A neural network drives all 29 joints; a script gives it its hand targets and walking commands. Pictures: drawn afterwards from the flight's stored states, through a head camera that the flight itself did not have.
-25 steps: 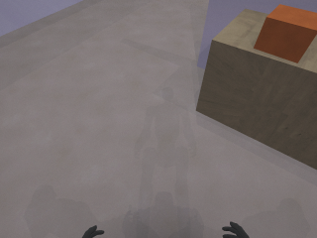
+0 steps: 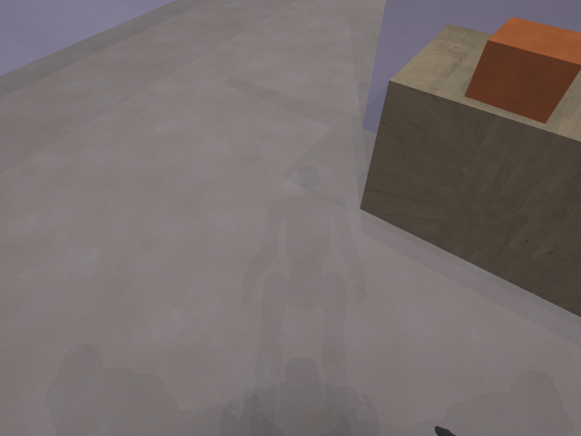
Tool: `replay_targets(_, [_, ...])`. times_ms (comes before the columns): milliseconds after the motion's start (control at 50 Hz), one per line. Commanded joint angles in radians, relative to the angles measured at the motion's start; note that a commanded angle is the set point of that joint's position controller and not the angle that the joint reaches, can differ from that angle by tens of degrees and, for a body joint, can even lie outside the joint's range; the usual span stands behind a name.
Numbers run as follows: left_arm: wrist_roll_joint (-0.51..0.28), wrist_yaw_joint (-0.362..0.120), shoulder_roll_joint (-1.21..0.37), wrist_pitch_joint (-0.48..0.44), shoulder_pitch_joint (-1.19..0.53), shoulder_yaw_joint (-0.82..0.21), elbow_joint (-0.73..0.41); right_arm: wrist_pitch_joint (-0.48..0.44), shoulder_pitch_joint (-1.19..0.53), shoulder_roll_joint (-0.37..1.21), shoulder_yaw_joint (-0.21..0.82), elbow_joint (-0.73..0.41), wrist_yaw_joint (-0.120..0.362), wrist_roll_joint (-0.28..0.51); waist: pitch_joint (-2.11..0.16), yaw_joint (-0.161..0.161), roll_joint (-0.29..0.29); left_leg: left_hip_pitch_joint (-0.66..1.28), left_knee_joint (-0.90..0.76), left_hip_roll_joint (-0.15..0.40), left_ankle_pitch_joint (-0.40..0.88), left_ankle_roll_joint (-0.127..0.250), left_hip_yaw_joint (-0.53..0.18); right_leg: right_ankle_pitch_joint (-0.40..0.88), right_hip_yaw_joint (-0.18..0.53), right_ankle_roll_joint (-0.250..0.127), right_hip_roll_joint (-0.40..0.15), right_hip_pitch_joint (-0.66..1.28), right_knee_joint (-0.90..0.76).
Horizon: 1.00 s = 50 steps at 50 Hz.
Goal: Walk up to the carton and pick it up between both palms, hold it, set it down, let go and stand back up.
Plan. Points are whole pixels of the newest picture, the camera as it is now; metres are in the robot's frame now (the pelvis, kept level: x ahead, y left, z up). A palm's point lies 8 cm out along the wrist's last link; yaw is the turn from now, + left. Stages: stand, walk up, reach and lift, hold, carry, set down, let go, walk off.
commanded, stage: stand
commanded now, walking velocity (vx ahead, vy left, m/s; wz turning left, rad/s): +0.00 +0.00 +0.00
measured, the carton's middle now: (527, 68) +1.06 -0.72 -0.03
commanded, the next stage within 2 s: walk up in 0.60 s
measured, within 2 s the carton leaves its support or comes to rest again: neither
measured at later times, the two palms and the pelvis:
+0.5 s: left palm out of the picture +0.02 +0.22 -0.13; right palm out of the picture +0.02 -0.23 -0.13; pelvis +0.01 +0.00 +0.01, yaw +0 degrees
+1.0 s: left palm out of the picture +0.06 +0.23 -0.13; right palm out of the picture -0.02 -0.27 -0.14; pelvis +0.01 -0.03 +0.00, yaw -10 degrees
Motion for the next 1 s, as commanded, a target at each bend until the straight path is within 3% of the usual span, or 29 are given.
replay_targets(0, [-0.001,0.007,0.105,-0.024,0.017,0.031,-0.046,-0.025,0.016,-0.104,-0.032,-0.046,-0.007,0.001,-0.041,-0.001,-0.001,0.027,-0.145,0.055,0.226,0.047,-0.07,0.223,0.073,-0.047,-0.05,0.015,-0.134])
replay_targets(240, [-0.005,0.016,0.09,-0.028,0.045,0.038,0.086,-0.029,0.046,-0.089,-0.039,0.085,-0.016,0.005,-0.008,0.0,-0.002,0.068,-0.191,0.064,0.261,0.044,-0.073,0.256,0.077,-0.045,-0.061,0.058,-0.183])
replay_targets(280, [-0.008,0.018,0.112,-0.035,0.09,0.036,0.134,-0.033,0.073,-0.084,-0.051,0.112,-0.012,0.009,-0.044,-0.006,-0.046,0.139,-0.18,0.064,0.297,0.044,-0.07,0.31,0.082,-0.054,-0.069,0.067,-0.184])
replay_targets(320, [-0.006,0.023,0.072,-0.038,0.031,0.024,0.125,-0.033,0.059,-0.119,-0.061,0.136,-0.017,0.006,-0.003,-0.009,0.01,0.075,-0.191,0.059,0.281,0.051,-0.068,0.268,0.07,-0.044,-0.062,0.067,-0.201])
replay_targets(360, [-0.007,0.017,0.053,-0.043,0.059,0.026,0.157,-0.029,0.058,-0.079,-0.05,0.164,-0.027,-0.001,-0.001,0.006,0.014,0.138,-0.199,0.078,0.363,0.045,-0.072,0.312,0.086,-0.053,-0.072,0.068,-0.187])
replay_targets(380, [-0.008,0.022,0.058,-0.038,0.056,0.024,0.16,-0.028,0.06,-0.071,-0.047,0.165,-0.027,0.007,-0.002,-0.001,-0.015,0.104,-0.191,0.075,0.356,0.042,-0.072,0.326,0.064,-0.046,-0.058,0.097,-0.188])
replay_targets(400, [-0.005,0.028,0.078,-0.037,0.039,0.027,0.17,-0.021,0.062,-0.037,-0.036,0.184,-0.032,0.002,0.054,0.002,0.015,0.05,-0.214,0.064,0.301,0.04,-0.06,0.279,0.092,-0.055,-0.079,0.085,-0.198])
replay_targets(420, [-0.01,0.025,0.056,-0.027,0.074,0.022,0.191,-0.019,0.067,-0.026,-0.029,0.191,-0.028,0.003,0.047,0.01,-0.024,0.069,-0.241,0.065,0.263,0.039,-0.067,0.253,0.076,-0.045,-0.06,0.07,-0.196])
replay_targets(440, [-0.014,0.023,0.033,-0.018,0.058,0.019,0.194,-0.018,0.054,-0.054,-0.038,0.188,-0.024,0.008,0.056,0.0,0.029,0.097,-0.235,0.066,0.269,0.042,-0.065,0.234,0.069,-0.04,-0.057,0.044,-0.218])
replay_targets(480, [-0.003,0.029,0.048,-0.02,0.062,0.022,0.224,-0.031,0.068,-0.061,-0.044,0.211,-0.022,0.01,0.053,-0.002,-0.048,0.065,-0.251,0.072,0.26,0.051,-0.082,0.25,0.065,-0.034,-0.055,0.098,-0.214])
replay_targets(520, [-0.007,0.034,0.019,-0.022,0.075,0.011,0.237,-0.025,0.109,-0.06,-0.044,0.246,-0.029,0.012,0.104,-0.012,0.041,0.075,-0.259,0.061,0.231,0.047,-0.069,0.232,0.091,-0.038,-0.068,0.069,-0.246])
replay_targets(540, [-0.008,0.03,0.056,-0.021,0.093,0.021,0.246,-0.024,0.102,-0.024,-0.033,0.262,-0.027,0.004,0.075,0.001,-0.017,0.079,-0.284,0.07,0.201,0.054,-0.09,0.195,0.072,-0.033,-0.058,0.077,-0.244])
replay_targets(560, [-0.004,0.036,0.035,-0.023,0.081,0.017,0.267,-0.023,0.115,-0.027,-0.03,0.269,-0.026,0.003,0.134,-0.019,-0.018,0.08,-0.273,0.072,0.215,0.041,-0.081,0.2,0.085,-0.033,-0.064,0.075,-0.248])
replay_targets(580, [-0.012,0.026,-0.006,-0.022,0.088,0.008,0.271,-0.023,0.098,-0.053,-0.034,0.271,-0.022,0.003,0.089,0.0,-0.014,0.122,-0.258,0.075,0.28,0.048,-0.077,0.247,0.085,-0.036,-0.071,0.069,-0.254])
replay_targets(600, [-0.008,0.029,0.022,-0.019,0.08,0.006,0.273,-0.021,0.095,-0.058,-0.039,0.272,-0.019,0.005,0.08,-0.006,-0.011,0.097,-0.284,0.071,0.204,0.049,-0.089,0.201,0.073,-0.026,-0.056,0.085,-0.252])
replay_targets(620, [-0.011,0.031,0.036,-0.022,0.065,0.015,0.277,-0.02,0.101,-0.046,-0.037,0.274,-0.022,0.012,0.059,-0.016,0.036,0.107,-0.289,0.058,0.186,0.041,-0.072,0.17,0.093,-0.038,-0.066,0.088,-0.275])
replay_targets(640, [-0.012,0.028,0.058,-0.027,0.095,0.019,0.279,-0.021,0.089,-0.037,-0.039,0.294,-0.021,0.01,0.053,0.007,0.059,0.126,-0.277,0.067,0.197,0.041,-0.077,0.178,0.088,-0.03,-0.063,0.091,-0.279])
replay_targets(680, [-0.006,0.027,0.046,-0.027,0.089,0.019,0.303,-0.024,0.107,-0.017,-0.028,0.297,-0.022,0.005,0.064,-0.009,0.0,0.131,-0.276,0.062,0.227,0.035,-0.062,0.211,0.09,-0.032,-0.067,0.099,-0.262])
replay_targets(740, [-0.01,0.03,0.04,-0.026,0.063,0.017,0.298,-0.026,0.097,0.013,-0.019,0.314,-0.031,0.003,0.062,0.001,0.036,0.123,-0.294,0.065,0.266,0.035,-0.062,0.243,0.098,-0.05,-0.082,0.117,-0.26])
replay_targets(760, [-0.01,0.026,0.037,-0.026,0.081,0.014,0.309,-0.03,0.1,0.007,-0.021,0.314,-0.027,0.007,0.046,0.002,-0.002,0.114,-0.285,0.071,0.278,0.039,-0.071,0.251,0.083,-0.044,-0.064,0.135,-0.254])
replay_targets(780, [0.01,0.004,0.2,-0.029,0.08,0.079,0.225,-0.056,0.104,-0.2,-0.083,0.195,-0.034,-0.052,-0.017,-0.01,0.011,0.354,-0.219,0.131,-0.198,0.118,-0.151,-0.226,0.148,-0.049,-0.032,-0.177,-0.069])
replay_targets(800, [0.012,-0.01,0.189,-0.025,-0.012,0.077,0.188,-0.061,0.169,-0.253,-0.119,0.204,-0.043,-0.054,0.04,-0.071,0.092,0.454,-0.359,0.285,-0.434,0.196,-0.323,-0.316,0.085,-0.019,0.009,-0.446,0.073])
replay_targets(820, [0.042,-0.02,0.153,-0.019,-0.082,0.067,0.147,-0.066,0.221,-0.243,-0.128,0.212,-0.052,-0.05,0.086,-0.104,0.125,0.382,-0.457,0.476,-0.479,0.253,-0.502,-0.222,0.023,0.015,-0.025,-0.525,0.327])
replay_targets(840, [0.061,-0.031,0.146,-0.01,-0.107,0.075,0.116,-0.071,0.207,-0.215,-0.119,0.219,-0.067,-0.05,0.142,-0.101,0.052,0.304,-0.489,0.546,-0.445,0.286,-0.54,-0.187,0.077,0.034,-0.111,-0.547,0.42])
replay_targets(860, [0.058,-0.039,0.137,-0.012,-0.075,0.078,0.101,-0.089,0.169,-0.203,-0.115,0.198,-0.073,-0.048,0.151,-0.07,0.014,0.267,-0.494,0.552,-0.395,0.277,-0.49,-0.129,0.113,0.043,-0.144,-0.549,0.454])
replay_targets(900, [0.048,-0.057,0.141,-0.014,0.017,0.086,0.093,-0.111,0.07,-0.193,-0.106,0.165,-0.07,-0.062,0.125,-0.016,0.123,0.206,-0.483,0.47,-0.352,0.224,-0.307,-0.096,0.13,0.057,-0.175,-0.454,0.446])
replay_targets(940, [0.042,-0.064,0.132,-0.011,0.02,0.084,0.071,-0.119,0.043,-0.196,-0.097,0.149,-0.059,-0.076,0.174,-0.016,0.129,0.133,-0.468,0.461,-0.343,0.223,-0.235,-0.136,0.09,0.064,-0.187,-0.4,0.348])
replay_targets(960, [0.031,-0.068,0.118,-0.009,0.007,0.08,0.063,-0.118,0.041,-0.207,-0.093,0.145,-0.055,-0.076,0.184,-0.025,0.162,0.103,-0.471,0.434,-0.346,0.209,-0.142,-0.113,0.072,0.063,-0.179,-0.358,0.305])
replay_targets(980, [0.024,-0.074,0.116,-0.009,0.019,0.076,0.07,-0.111,0.045,-0.21,-0.089,0.141,-0.047,-0.078,0.184,-0.012,0.132,0.048,-0.463,0.39,-0.376,0.195,-0.067,-0.08,0.043,0.055,-0.154,-0.278,0.256])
